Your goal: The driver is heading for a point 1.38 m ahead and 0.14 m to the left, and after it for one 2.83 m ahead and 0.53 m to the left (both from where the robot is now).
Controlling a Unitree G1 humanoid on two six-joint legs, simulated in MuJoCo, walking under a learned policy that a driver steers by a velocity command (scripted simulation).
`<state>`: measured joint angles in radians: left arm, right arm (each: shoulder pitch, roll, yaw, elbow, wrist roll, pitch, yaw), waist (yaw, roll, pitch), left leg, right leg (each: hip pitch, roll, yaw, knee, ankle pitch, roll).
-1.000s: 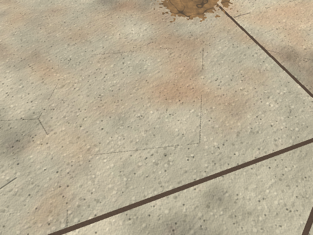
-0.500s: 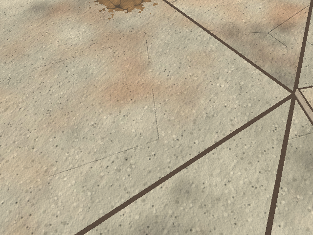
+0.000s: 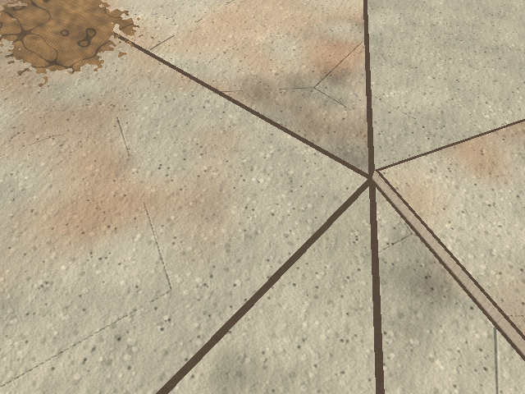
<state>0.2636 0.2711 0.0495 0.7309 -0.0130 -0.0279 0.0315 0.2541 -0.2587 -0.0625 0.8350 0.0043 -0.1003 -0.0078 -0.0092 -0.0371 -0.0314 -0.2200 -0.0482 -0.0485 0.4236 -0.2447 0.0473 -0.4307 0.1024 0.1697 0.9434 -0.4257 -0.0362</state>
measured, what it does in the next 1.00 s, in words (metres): walks ahead: right foot, then left foot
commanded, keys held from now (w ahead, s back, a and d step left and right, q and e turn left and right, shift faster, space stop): w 0.46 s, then w+q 0.54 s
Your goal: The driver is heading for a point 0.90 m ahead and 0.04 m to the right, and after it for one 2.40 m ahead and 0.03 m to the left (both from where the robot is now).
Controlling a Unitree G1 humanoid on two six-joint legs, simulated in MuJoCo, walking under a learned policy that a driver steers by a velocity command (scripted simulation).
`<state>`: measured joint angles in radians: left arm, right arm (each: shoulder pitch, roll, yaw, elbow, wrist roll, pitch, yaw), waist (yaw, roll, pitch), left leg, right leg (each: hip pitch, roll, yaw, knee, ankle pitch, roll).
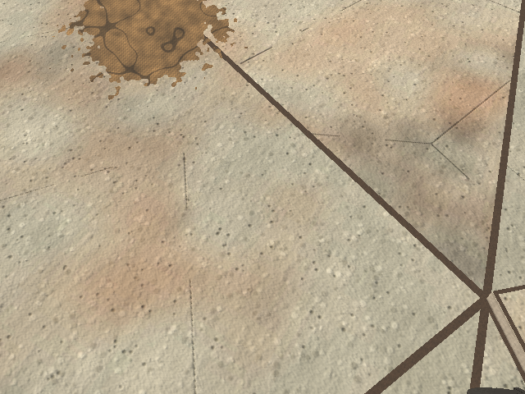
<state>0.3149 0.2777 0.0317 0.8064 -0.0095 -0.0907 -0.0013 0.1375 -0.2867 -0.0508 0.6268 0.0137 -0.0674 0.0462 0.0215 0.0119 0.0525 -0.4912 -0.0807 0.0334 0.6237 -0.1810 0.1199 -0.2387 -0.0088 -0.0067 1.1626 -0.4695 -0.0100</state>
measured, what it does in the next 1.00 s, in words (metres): walks ahead: right foot, then left foot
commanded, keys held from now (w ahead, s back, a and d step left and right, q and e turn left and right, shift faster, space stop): w+q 0.04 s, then w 0.82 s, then w+e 0.14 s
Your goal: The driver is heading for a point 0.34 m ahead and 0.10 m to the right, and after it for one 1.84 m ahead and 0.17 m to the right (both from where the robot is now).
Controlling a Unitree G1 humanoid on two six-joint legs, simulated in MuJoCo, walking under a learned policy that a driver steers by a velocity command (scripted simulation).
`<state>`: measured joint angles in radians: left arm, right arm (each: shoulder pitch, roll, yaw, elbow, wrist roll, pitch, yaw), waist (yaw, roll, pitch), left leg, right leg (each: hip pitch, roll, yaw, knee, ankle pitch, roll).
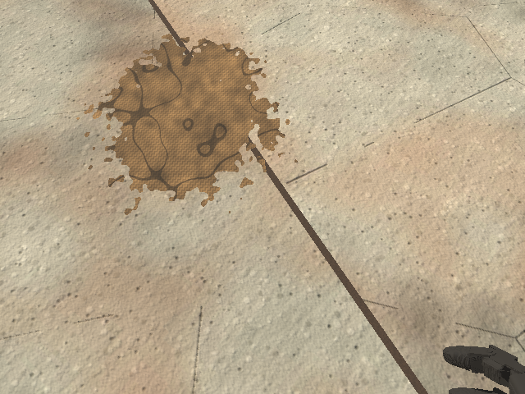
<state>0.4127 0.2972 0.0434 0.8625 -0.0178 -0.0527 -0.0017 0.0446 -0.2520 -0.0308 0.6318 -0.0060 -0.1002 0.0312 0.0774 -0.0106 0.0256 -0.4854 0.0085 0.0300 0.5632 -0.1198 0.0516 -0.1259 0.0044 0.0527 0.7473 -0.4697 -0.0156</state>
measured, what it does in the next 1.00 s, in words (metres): walks ahead: right foot, then left foot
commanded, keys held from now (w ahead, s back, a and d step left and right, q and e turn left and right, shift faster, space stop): w+e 0.08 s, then e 0.34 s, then no key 0.14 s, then w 0.02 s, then w+q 0.42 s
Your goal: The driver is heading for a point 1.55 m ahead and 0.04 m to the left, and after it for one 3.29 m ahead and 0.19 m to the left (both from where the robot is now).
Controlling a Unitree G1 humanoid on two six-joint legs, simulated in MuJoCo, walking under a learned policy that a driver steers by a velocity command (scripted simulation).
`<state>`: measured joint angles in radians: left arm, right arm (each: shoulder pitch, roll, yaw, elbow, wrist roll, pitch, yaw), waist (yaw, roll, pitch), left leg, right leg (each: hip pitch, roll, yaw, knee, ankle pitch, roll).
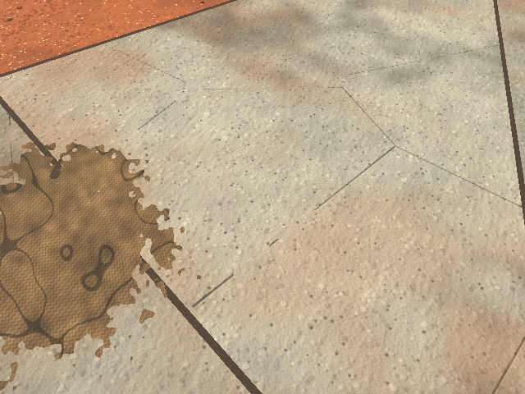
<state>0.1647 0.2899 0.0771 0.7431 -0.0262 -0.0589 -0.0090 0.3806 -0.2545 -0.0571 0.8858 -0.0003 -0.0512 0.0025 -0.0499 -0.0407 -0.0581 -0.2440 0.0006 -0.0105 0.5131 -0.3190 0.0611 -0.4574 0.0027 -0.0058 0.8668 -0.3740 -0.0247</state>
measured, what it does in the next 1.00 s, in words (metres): walks ahead: right foot, then left foot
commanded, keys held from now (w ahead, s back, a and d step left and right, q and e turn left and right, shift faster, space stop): w+q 0.14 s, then w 0.68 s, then w+e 0.18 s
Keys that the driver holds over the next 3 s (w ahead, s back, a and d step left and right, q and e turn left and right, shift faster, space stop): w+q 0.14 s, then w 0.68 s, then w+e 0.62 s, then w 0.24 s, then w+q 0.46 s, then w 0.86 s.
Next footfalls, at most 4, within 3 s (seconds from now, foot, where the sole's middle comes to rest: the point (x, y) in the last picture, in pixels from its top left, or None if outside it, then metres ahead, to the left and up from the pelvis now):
0.34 right None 0.34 -0.11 -0.78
0.84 left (163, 381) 0.58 0.20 -0.78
1.40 right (246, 282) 0.88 -0.02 -0.78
1.92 left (199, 195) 1.24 0.13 -0.78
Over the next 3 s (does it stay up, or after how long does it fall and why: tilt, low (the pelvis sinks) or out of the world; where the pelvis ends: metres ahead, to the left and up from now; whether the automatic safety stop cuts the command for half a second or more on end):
stays up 1.66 0.08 -0.01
